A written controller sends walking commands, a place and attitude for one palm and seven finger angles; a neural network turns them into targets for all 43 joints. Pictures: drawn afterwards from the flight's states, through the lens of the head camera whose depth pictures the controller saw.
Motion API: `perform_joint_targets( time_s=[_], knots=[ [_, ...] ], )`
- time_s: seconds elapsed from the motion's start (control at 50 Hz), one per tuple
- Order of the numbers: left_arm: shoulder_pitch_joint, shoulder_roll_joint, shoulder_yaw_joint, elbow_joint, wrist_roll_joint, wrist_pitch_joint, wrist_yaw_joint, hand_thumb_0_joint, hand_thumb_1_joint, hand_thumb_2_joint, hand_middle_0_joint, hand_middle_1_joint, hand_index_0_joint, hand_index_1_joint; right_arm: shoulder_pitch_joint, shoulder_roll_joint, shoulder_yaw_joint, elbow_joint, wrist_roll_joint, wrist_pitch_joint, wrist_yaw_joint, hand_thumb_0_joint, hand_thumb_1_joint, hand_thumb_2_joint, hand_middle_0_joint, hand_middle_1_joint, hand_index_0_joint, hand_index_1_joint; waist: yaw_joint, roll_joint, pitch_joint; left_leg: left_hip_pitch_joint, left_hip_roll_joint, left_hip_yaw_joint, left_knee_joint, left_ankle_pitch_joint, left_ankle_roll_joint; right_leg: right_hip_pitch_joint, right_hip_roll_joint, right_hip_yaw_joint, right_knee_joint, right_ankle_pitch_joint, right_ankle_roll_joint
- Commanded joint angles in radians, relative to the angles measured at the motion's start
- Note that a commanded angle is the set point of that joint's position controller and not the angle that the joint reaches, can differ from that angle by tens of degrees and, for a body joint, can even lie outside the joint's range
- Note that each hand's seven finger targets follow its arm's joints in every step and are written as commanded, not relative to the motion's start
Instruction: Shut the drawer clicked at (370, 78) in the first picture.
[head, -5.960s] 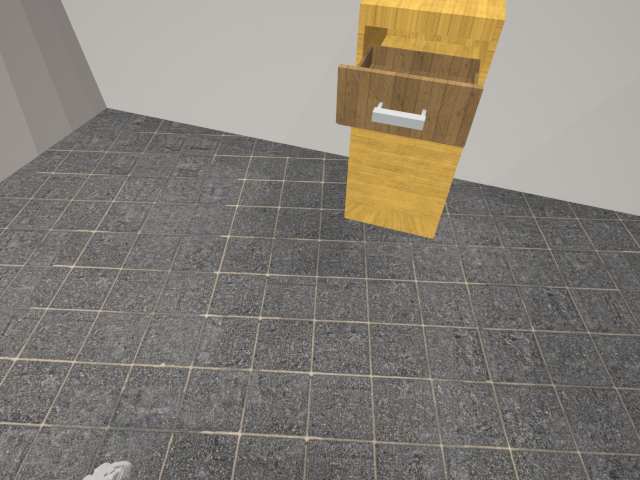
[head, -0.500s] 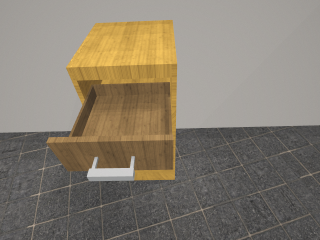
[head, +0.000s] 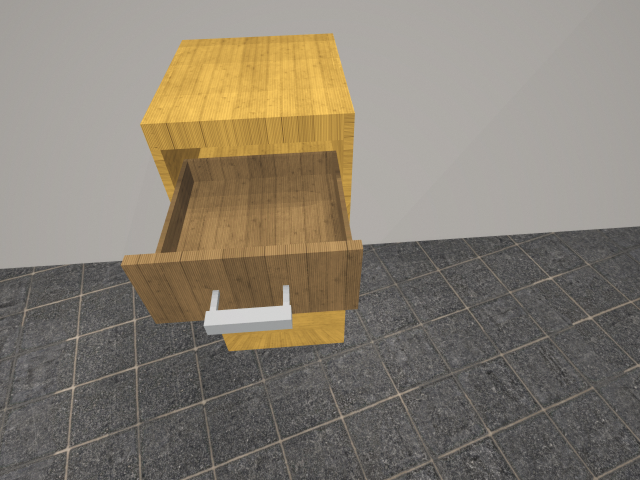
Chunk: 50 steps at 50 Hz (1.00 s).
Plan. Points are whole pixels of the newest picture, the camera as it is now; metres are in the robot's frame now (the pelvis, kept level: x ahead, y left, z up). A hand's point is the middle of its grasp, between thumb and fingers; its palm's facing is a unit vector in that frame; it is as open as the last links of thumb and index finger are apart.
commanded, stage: come to a stop and stand still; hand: left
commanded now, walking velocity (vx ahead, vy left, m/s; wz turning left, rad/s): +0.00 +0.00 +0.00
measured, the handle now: (250, 307) +0.38 +0.13 -0.03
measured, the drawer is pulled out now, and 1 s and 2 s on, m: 0.30 0.30 0.30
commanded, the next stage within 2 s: look again from close up in 0.36 s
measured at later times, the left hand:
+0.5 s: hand out of the picture -0.01 +0.16 -0.17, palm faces +0.05 -0.98 -0.18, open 7.4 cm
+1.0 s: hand out of the picture +0.05 +0.16 -0.17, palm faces +0.02 -0.98 -0.19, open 7.3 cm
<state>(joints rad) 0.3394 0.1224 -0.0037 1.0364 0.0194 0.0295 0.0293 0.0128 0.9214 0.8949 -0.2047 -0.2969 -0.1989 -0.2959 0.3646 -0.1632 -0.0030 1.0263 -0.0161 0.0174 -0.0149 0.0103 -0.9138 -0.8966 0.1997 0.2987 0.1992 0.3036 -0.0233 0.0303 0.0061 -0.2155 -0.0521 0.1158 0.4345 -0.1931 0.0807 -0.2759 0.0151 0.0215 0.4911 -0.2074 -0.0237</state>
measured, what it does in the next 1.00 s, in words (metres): shifts its weight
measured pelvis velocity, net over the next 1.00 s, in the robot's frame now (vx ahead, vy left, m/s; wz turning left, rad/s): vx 0.06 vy -0.01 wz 0.01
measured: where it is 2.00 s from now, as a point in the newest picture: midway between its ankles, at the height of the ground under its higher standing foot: outside the picture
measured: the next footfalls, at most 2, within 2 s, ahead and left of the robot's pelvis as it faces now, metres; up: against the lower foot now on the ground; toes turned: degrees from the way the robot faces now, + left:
none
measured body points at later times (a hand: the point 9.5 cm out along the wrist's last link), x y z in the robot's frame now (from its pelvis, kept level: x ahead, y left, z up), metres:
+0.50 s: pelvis +0.01 +0.01 +0.00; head +0.01 -0.01 +0.45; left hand -0.01 +0.22 -0.15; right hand +0.02 -0.21 -0.16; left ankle +0.03 +0.07 -0.74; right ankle +0.06 -0.11 -0.74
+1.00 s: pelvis +0.06 -0.01 +0.01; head +0.07 -0.02 +0.46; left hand +0.05 +0.21 -0.15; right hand +0.05 -0.22 -0.16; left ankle +0.03 +0.07 -0.74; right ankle +0.06 -0.11 -0.74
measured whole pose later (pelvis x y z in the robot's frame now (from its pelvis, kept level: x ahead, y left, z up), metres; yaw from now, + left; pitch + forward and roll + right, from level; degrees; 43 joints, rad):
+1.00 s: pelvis +0.06 -0.01 +0.01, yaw +1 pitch -1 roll +0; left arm 0.30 0.14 -0.02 1.12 0.01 -0.01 0.04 0.01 0.92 0.90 -0.20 -0.30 -0.20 -0.30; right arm 0.31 -0.13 0.02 1.14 -0.01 -0.03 -0.04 0.01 -0.91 -0.90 0.20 0.30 0.20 0.30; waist -0.01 0.01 0.01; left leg -0.12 -0.04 0.09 0.37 -0.24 0.06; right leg -0.17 0.04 0.02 0.41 -0.23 -0.03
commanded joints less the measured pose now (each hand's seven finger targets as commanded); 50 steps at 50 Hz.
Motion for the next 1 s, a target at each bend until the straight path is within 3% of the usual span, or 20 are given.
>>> perform_joint_targets(
  time_s=[0.0,0.04,0.1,0.2,0.36,0.44,0.54,0.6,0.76,0.98],
  knots=[
    [0.038,0.103,0.02,-0.041,-0.003,-0.032,0.005,0.0,0.9,0.9,-0.2,-0.3,-0.2,-0.3,-0.019,-0.106,-0.016,-0.035,-0.001,-0.034,-0.009,0.0,-0.9,-0.9,0.2,0.3,0.2,0.3,0.04,0.051,0.084,-0.121,0.18,-0.266,-0.253,-0.325,-0.015,0.017,-0.052,0.072,-0.063,-0.108,-0.03],
    [0.038,0.1,0.018,-0.032,-0.002,-0.029,0.004,0.0,0.9,0.9,-0.2,-0.3,-0.2,-0.3,-0.015,-0.102,-0.015,-0.024,-0.001,-0.032,-0.011,0.0,-0.9,-0.9,0.2,0.3,0.2,0.3,0.042,0.052,0.109,-0.139,0.182,-0.272,-0.269,-0.349,-0.014,0.015,-0.05,0.065,-0.066,-0.116,-0.03],
    [0.04,0.096,0.018,-0.022,0.001,-0.027,0.004,0.0,0.9,0.9,-0.2,-0.3,-0.2,-0.3,-0.002,-0.103,-0.017,-0.011,-0.002,-0.027,-0.011,0.0,-0.9,-0.9,0.2,0.3,0.2,0.3,0.038,0.007,0.119,-0.151,0.179,-0.275,-0.262,-0.378,-0.013,0.005,-0.054,0.071,-0.077,-0.154,-0.029],
    [0.029,0.091,0.014,-0.016,-0.002,-0.033,0.005,0.0,0.9,0.9,-0.2,-0.3,-0.2,-0.3,0.016,-0.1,-0.015,0.006,-0.001,-0.031,-0.011,0.0,-0.9,-0.9,0.2,0.3,0.2,0.3,0.025,-0.036,0.095,-0.092,0.17,-0.263,-0.234,-0.312,-0.017,-0.02,-0.067,0.091,-0.104,-0.148,-0.031],
    [0.038,0.084,0.007,0.006,0.0,-0.039,0.007,0.0,0.9,0.9,-0.2,-0.3,-0.2,-0.3,0.01,-0.098,-0.013,0.019,0.003,-0.037,-0.011,0.0,-0.9,-0.9,0.2,0.3,0.2,0.3,0.018,-0.029,0.09,-0.056,0.168,-0.259,-0.228,-0.279,-0.019,-0.04,-0.071,0.1,-0.119,-0.117,-0.028],
    [0.035,0.079,0.004,0.015,0.0,-0.043,0.008,0.0,0.9,0.9,-0.2,-0.3,-0.2,-0.3,0.009,-0.09,-0.01,0.025,0.005,-0.038,-0.012,0.0,-0.9,-0.9,0.2,0.3,0.2,0.3,0.011,-0.061,0.105,-0.045,0.162,-0.246,-0.214,-0.242,-0.021,-0.05,-0.079,0.11,-0.14,-0.112,-0.028],
    [0.046,0.075,-0.001,0.027,-0.002,-0.05,0.01,0.0,0.9,0.9,-0.2,-0.3,-0.2,-0.3,0.008,-0.08,-0.005,0.038,0.008,-0.046,-0.013,0.0,-0.9,-0.9,0.2,0.3,0.2,0.3,0.009,-0.056,0.089,-0.003,0.153,-0.219,-0.183,-0.147,-0.024,-0.037,-0.09,0.118,-0.153,-0.047,-0.027],
    [0.045,0.075,-0.004,0.034,-0.006,-0.055,0.012,0.0,0.9,0.9,-0.2,-0.3,-0.2,-0.3,0.015,-0.073,0.001,0.049,0.009,-0.053,-0.016,0.0,-0.9,-0.9,0.2,0.3,0.2,0.3,0.006,-0.052,0.046,0.039,0.151,-0.198,-0.155,-0.04,-0.027,-0.004,-0.096,0.122,-0.147,0.027,-0.029],
    [0.04,0.079,-0.005,0.052,-0.011,-0.055,0.014,0.0,0.9,0.9,-0.2,-0.3,-0.2,-0.3,0.014,-0.065,0.01,0.076,0.01,-0.061,-0.025,0.0,-0.9,-0.9,0.2,0.3,0.2,0.3,0.013,-0.019,0.035,0.078,0.159,-0.177,-0.128,0.133,-0.03,0.047,-0.101,0.108,-0.129,0.138,-0.028],
    [0.024,0.092,-0.007,0.051,-0.015,-0.052,0.017,0.0,0.9,0.9,-0.2,-0.3,-0.2,-0.3,0.021,-0.062,0.012,0.101,0.01,-0.059,-0.028,0.0,-0.9,-0.9,0.2,0.3,0.2,0.3,0.014,-0.043,0.053,0.092,0.16,-0.172,-0.121,0.159,-0.034,0.074,-0.104,0.109,-0.133,0.182,-0.031]
  ],
)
